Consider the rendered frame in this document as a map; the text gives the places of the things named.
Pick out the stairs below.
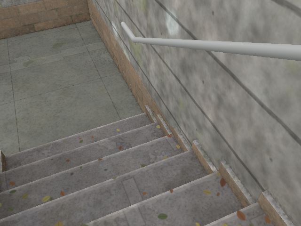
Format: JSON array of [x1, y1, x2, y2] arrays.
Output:
[[0, 112, 274, 226]]

